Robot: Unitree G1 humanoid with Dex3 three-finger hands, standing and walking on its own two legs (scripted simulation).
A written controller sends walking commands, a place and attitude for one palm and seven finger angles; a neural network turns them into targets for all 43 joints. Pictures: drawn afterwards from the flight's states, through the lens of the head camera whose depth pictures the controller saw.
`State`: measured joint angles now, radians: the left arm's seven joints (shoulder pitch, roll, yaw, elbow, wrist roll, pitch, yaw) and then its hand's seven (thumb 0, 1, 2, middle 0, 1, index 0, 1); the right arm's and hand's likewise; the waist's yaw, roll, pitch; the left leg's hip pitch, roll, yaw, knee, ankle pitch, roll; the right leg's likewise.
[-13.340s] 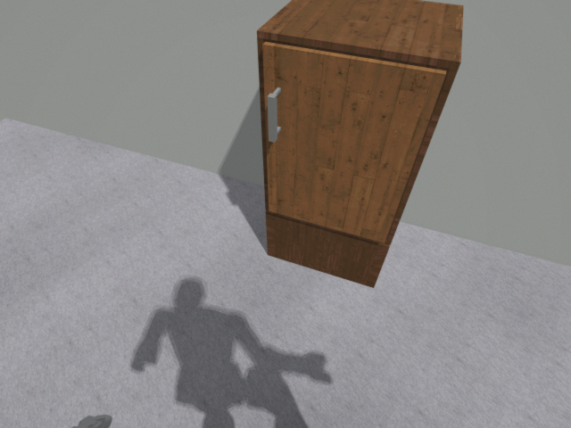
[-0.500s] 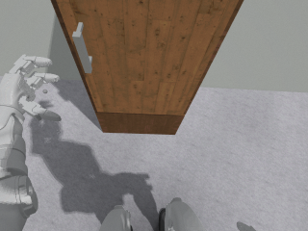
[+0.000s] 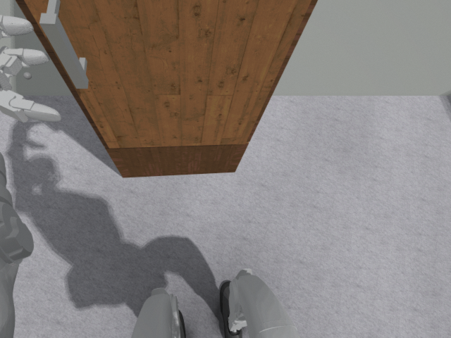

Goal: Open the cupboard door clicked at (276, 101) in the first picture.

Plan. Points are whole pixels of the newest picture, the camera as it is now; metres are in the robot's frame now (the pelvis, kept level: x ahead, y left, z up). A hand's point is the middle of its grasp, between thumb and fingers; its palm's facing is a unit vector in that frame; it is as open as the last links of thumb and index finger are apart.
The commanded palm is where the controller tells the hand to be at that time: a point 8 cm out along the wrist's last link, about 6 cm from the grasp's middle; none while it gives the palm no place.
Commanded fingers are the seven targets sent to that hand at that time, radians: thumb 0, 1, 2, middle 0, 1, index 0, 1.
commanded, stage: move the hooked fingers beside the handle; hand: left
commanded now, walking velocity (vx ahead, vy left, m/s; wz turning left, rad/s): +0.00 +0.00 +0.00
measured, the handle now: (69, 46) +0.59 +0.20 +0.06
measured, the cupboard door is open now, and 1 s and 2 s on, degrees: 0 0 0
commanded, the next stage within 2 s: slide the fingers in behind the handle in 0.90 s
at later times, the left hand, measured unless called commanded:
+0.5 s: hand (27, 70) +0.54 +0.25 +0.06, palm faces -0.02 -1.00 -0.03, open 14.0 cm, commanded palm +0.53 +0.28 +0.06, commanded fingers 0.00 -0.50 0.30 -0.30 -1.20 -0.30 -1.20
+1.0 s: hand (22, 73) +0.53 +0.26 +0.07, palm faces -0.03 -1.00 -0.03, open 14.0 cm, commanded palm +0.52 +0.28 +0.06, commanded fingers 0.00 -0.50 0.30 -0.30 -1.20 -0.30 -1.20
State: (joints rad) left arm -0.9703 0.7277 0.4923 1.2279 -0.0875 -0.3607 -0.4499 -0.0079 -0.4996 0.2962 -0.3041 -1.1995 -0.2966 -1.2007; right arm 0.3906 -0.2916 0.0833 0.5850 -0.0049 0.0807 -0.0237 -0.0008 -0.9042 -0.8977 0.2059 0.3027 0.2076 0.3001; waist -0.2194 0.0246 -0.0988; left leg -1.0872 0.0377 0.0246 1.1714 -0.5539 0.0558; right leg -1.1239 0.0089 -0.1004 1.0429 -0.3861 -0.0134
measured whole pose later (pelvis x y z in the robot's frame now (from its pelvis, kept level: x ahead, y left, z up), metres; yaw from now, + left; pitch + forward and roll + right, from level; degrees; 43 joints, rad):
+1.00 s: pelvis +0.01 +0.01 +0.00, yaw +0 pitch +27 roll -6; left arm -0.96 0.72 0.48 1.20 -0.09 -0.37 -0.45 -0.01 -0.50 0.30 -0.30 -1.20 -0.30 -1.20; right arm 0.38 -0.28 0.08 0.58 -0.01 0.12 -0.01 0.00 -0.90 -0.90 0.21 0.30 0.21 0.30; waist -0.22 0.03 -0.10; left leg -1.08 0.04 0.01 1.17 -0.56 0.06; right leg -1.11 0.02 -0.11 1.02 -0.39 -0.01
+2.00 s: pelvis +0.01 +0.00 +0.00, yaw +0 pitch +27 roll -4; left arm -0.95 0.56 0.40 1.18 -0.06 -0.41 -0.27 -0.01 -0.50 0.30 -0.30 -1.20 -0.30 -1.21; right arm 0.38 -0.26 0.06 0.58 -0.02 0.10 0.02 0.00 -0.91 -0.90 0.20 0.30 0.21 0.30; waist -0.21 0.03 -0.11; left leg -1.06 0.04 0.02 1.16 -0.57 0.05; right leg -1.10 0.01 -0.10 1.04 -0.40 -0.02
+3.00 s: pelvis +0.01 +0.00 +0.00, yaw +1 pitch +27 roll -4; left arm -0.97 0.51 0.36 1.20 -0.07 -0.44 -0.22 -0.01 -0.11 0.46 -0.33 -1.24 -0.31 -1.24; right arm 0.38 -0.26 0.05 0.61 -0.03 0.09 0.02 0.00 -0.91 -0.90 0.20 0.30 0.21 0.30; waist -0.20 0.04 -0.12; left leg -1.06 0.03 0.02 1.16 -0.56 0.05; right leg -1.11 0.00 -0.10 1.05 -0.41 -0.02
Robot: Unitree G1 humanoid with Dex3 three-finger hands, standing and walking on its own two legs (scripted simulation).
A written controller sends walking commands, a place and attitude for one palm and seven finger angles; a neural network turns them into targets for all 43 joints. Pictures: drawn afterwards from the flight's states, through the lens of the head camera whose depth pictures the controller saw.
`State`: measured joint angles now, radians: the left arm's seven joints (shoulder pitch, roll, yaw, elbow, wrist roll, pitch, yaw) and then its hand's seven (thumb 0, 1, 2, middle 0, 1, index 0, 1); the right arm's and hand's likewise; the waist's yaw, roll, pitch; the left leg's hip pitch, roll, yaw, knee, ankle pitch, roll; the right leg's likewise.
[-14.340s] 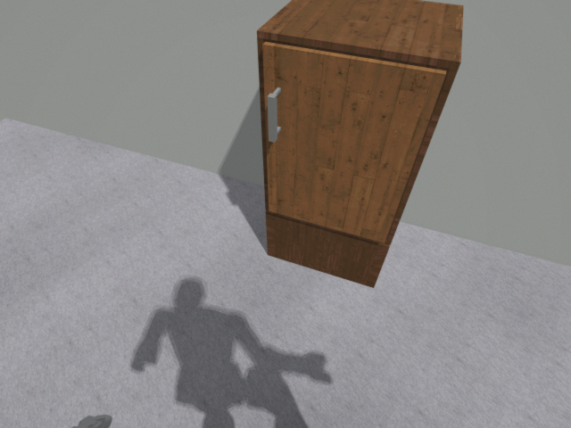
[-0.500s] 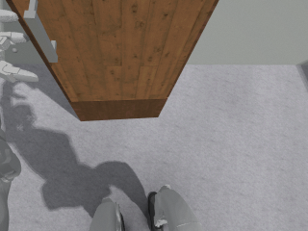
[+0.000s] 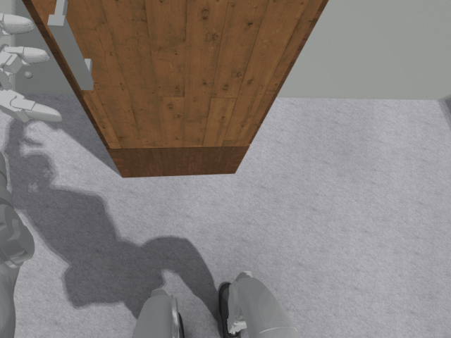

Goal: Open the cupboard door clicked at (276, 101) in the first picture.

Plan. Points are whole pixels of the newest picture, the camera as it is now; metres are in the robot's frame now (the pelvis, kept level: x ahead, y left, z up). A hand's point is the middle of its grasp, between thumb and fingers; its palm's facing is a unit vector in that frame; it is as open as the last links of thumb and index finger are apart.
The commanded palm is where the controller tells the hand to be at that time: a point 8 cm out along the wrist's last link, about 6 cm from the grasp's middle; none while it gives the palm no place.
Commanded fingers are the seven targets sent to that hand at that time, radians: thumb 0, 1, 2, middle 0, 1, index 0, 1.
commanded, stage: slide the fingers in behind the handle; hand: left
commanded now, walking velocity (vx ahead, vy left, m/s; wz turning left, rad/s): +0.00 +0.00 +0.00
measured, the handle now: (75, 48) +0.58 +0.20 +0.06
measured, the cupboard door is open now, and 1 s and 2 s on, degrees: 0 0 0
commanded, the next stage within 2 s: close the thumb around the handle in 1.60 s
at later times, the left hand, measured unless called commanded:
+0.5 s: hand (57, 73) +0.53 +0.22 +0.06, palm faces -0.02 -1.00 -0.02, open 14.0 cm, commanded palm +0.51 +0.25 +0.06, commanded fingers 0.00 -0.50 0.30 -0.30 -1.20 -0.30 -1.20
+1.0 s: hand (81, 75) +0.53 +0.18 +0.05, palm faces -0.02 -1.00 -0.03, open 14.0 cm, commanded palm +0.51 +0.22 +0.06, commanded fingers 0.00 -0.50 0.30 -0.30 -1.20 -0.30 -1.20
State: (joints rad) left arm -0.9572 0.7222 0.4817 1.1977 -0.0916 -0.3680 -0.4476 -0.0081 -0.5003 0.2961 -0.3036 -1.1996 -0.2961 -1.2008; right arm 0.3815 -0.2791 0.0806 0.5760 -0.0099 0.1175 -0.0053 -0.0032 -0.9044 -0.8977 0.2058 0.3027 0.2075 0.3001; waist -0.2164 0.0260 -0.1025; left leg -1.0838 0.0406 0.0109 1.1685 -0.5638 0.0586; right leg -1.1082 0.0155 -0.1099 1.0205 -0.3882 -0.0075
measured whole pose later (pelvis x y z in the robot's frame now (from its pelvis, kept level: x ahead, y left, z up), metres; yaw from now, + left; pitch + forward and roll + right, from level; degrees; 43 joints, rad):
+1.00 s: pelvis +0.00 -0.01 +0.00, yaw +0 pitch +27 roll -4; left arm -0.95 0.56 0.40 1.18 -0.06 -0.41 -0.27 -0.01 -0.50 0.30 -0.30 -1.20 -0.30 -1.21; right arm 0.38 -0.26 0.06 0.58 -0.02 0.10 0.02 0.00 -0.91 -0.90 0.20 0.30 0.21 0.30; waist -0.21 0.03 -0.11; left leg -1.06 0.04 0.02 1.16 -0.57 0.05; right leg -1.10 0.01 -0.10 1.04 -0.40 -0.02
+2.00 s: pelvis +0.00 -0.01 +0.00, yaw +1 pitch +27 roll -4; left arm -0.97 0.51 0.36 1.20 -0.07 -0.44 -0.22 -0.01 -0.11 0.46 -0.33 -1.24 -0.31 -1.24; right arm 0.38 -0.26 0.05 0.61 -0.03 0.09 0.02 0.00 -0.91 -0.90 0.20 0.30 0.21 0.30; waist -0.20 0.04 -0.12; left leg -1.06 0.03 0.02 1.16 -0.56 0.05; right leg -1.11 0.00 -0.10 1.05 -0.41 -0.02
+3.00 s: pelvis +0.02 -0.01 +0.02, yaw +0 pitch +23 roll -2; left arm -0.43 0.27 0.26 0.67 -0.18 -0.41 -0.16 0.01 0.75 0.76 -0.40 -1.35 -0.37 -1.35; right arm 0.36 -0.25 0.01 0.53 0.01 0.09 0.04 0.00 -0.91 -0.90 0.20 0.30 0.21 0.30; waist -0.11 0.03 -0.16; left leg -0.88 0.02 0.06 1.03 -0.55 0.05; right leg -0.95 0.01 -0.05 0.96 -0.40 -0.01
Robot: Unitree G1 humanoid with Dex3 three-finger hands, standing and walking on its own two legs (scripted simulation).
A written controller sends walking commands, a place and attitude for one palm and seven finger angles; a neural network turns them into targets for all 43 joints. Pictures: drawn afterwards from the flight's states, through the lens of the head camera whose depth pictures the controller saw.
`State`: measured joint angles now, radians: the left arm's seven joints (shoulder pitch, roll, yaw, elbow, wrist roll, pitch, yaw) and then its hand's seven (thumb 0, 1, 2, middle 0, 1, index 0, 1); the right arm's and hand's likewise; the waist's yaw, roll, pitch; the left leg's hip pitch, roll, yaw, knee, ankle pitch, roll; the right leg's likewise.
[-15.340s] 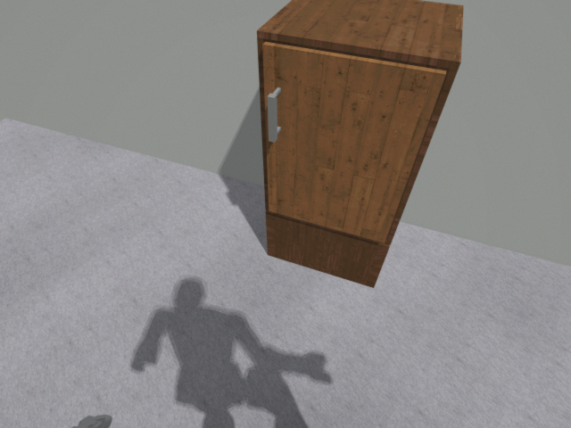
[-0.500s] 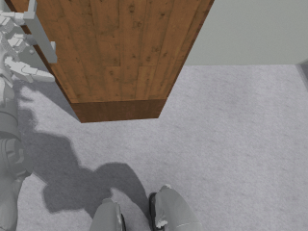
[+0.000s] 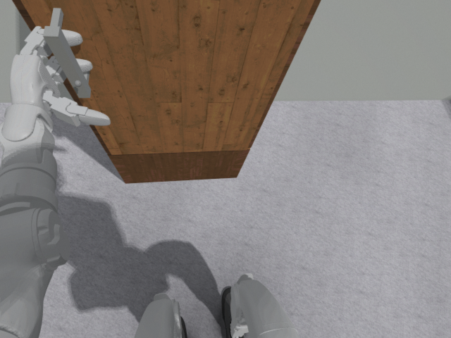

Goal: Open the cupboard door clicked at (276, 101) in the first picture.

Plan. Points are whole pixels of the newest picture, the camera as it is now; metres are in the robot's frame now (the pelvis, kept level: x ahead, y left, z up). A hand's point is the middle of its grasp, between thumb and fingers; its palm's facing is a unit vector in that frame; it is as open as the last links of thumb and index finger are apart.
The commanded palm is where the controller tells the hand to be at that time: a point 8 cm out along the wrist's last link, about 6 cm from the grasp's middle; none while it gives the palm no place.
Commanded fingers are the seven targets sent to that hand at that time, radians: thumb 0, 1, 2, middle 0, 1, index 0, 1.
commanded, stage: slide the fingers in behind the handle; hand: left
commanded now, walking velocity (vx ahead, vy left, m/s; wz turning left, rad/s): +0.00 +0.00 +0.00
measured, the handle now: (72, 57) +0.58 +0.20 +0.06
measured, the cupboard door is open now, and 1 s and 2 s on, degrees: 0 0 14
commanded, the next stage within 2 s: close the thumb around the handle in 0.60 s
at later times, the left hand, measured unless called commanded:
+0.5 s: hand (87, 84) +0.53 +0.17 +0.06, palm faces -0.02 -1.00 -0.03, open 14.1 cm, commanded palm +0.50 +0.21 +0.06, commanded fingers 0.00 -0.50 0.30 -0.30 -1.20 -0.30 -1.20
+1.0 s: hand (87, 83) +0.53 +0.17 +0.06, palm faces -0.01 -1.00 -0.03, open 11.5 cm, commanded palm +0.51 +0.21 +0.06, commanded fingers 0.00 0.40 0.68 -0.36 -1.30 -0.36 -1.30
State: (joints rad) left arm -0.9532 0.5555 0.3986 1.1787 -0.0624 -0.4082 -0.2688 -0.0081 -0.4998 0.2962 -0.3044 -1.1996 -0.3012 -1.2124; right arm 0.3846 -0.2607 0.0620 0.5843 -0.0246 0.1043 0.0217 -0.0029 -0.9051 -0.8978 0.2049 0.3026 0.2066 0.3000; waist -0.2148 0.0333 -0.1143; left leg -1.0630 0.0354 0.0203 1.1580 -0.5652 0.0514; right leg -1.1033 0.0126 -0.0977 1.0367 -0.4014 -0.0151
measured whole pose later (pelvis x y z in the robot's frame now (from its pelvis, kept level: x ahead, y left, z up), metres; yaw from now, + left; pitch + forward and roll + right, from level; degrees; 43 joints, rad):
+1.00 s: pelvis +0.00 +0.00 +0.00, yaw +1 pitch +27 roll -4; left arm -0.97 0.51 0.36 1.20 -0.07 -0.44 -0.22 -0.01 -0.11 0.46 -0.33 -1.24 -0.31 -1.24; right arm 0.38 -0.26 0.05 0.61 -0.03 0.09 0.02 0.00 -0.91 -0.90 0.20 0.30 0.21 0.30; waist -0.20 0.04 -0.12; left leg -1.06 0.03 0.02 1.16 -0.56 0.05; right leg -1.11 0.00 -0.10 1.05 -0.41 -0.02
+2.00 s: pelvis +0.02 +0.00 +0.02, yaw -1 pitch +23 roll -2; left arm -0.43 0.27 0.26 0.67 -0.18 -0.41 -0.16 0.01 0.75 0.76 -0.40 -1.35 -0.37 -1.35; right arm 0.36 -0.25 0.01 0.53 0.01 0.09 0.04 0.00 -0.91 -0.90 0.20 0.30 0.21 0.30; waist -0.11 0.03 -0.16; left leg -0.88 0.02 0.06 1.03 -0.55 0.05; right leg -0.95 0.01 -0.05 0.96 -0.40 -0.01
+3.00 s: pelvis -0.01 -0.05 +0.02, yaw +5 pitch +15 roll +1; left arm 0.03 -0.08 -0.18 0.28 0.07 -0.38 0.52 0.01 0.20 0.59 -0.35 -1.28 -0.36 -1.28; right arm 0.18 -0.19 0.00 0.58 -0.06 -0.05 0.01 0.01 -0.91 -0.90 0.20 0.30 0.20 0.30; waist -0.01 0.02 -0.15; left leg -0.80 0.00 -0.01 1.05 -0.52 -0.02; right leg -0.88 -0.02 -0.12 1.05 -0.44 -0.08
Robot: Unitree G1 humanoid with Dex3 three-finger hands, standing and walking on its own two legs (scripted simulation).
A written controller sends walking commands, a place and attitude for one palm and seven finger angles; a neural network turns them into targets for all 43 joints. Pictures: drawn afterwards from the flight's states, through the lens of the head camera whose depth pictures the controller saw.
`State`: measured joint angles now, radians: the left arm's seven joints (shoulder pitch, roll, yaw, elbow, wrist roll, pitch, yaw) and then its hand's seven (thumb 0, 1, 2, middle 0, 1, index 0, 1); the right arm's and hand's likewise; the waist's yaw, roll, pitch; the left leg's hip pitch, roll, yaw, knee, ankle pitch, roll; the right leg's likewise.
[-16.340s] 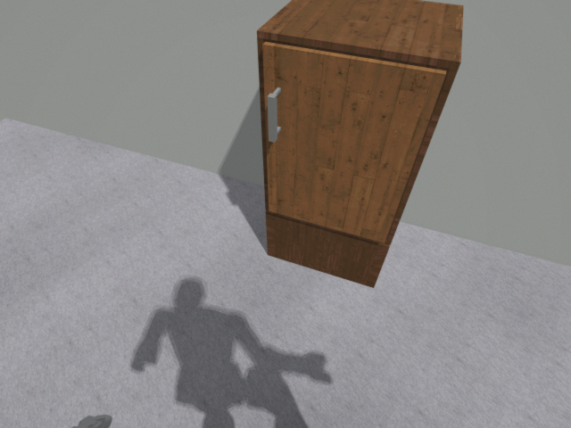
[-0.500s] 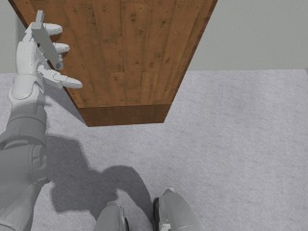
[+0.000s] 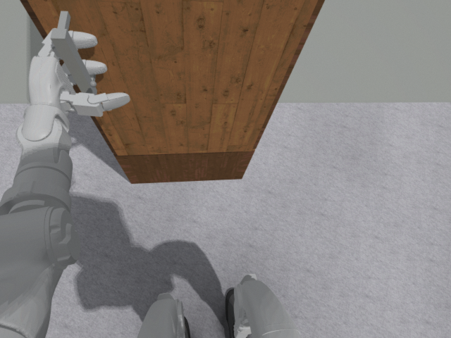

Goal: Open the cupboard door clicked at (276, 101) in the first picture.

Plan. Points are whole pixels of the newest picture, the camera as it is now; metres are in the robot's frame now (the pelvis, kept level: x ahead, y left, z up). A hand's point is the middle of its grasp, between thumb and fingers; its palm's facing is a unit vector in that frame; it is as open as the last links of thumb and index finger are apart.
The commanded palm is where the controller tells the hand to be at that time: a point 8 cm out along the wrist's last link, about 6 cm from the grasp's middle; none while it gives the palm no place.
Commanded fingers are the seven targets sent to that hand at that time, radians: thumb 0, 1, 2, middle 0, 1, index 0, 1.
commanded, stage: close the thumb around the handle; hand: left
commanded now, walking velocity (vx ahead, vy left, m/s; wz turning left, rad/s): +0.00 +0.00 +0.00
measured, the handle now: (78, 59) +0.58 +0.20 +0.06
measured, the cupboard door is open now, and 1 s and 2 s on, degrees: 0 14 41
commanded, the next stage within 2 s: pull the door open along its arc in 0.40 s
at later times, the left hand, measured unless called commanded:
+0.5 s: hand (93, 82) +0.53 +0.17 +0.06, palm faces -0.03 -1.00 -0.03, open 5.4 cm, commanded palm +0.51 +0.21 +0.06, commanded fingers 0.00 0.90 0.90 -0.40 -1.35 -0.40 -1.35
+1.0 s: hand (101, 131) +0.44 +0.15 +0.06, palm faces -0.02 -1.00 +0.01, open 5.6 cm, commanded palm +0.39 +0.21 +0.06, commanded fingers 0.00 0.90 0.90 -0.40 -1.35 -0.40 -1.35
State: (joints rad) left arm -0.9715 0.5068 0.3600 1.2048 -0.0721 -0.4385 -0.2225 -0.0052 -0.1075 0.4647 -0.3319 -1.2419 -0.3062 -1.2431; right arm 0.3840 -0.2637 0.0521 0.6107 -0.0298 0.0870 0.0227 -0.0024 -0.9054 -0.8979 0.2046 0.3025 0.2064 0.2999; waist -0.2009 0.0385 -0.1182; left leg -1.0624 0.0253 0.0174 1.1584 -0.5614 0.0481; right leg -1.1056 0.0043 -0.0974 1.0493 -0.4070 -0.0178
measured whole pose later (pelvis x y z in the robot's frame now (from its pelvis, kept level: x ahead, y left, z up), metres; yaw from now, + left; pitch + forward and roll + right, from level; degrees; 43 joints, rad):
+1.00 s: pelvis +0.02 +0.00 +0.02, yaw -1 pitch +23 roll -2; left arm -0.43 0.27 0.26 0.67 -0.18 -0.41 -0.16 0.01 0.75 0.76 -0.40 -1.35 -0.37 -1.35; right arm 0.36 -0.25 0.01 0.53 0.01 0.09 0.04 0.00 -0.91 -0.90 0.20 0.30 0.21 0.30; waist -0.11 0.03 -0.16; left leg -0.88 0.02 0.06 1.03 -0.55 0.05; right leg -0.95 0.01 -0.05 0.96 -0.40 -0.01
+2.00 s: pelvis -0.01 -0.05 +0.02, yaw +4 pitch +15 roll +1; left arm 0.03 -0.08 -0.18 0.28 0.07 -0.38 0.52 0.01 0.20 0.59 -0.35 -1.28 -0.36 -1.28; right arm 0.18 -0.19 0.00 0.58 -0.06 -0.05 0.01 0.01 -0.91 -0.90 0.20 0.30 0.20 0.30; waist -0.01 0.02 -0.15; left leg -0.80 0.00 -0.01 1.05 -0.52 -0.02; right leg -0.88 -0.02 -0.12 1.05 -0.44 -0.08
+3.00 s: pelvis -0.02 -0.01 +0.01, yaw +3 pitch +14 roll +0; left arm 0.18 0.04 -0.25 0.07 0.00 -0.35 0.06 -0.01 -0.50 0.30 -0.15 -0.31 -0.17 -0.32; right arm 0.25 -0.22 0.02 0.44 -0.01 -0.07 0.02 0.01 -0.90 -0.90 0.20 0.30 0.20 0.30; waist -0.02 0.02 -0.14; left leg -0.83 -0.02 0.03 1.13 -0.55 0.04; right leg -0.91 -0.04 -0.07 1.10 -0.45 -0.03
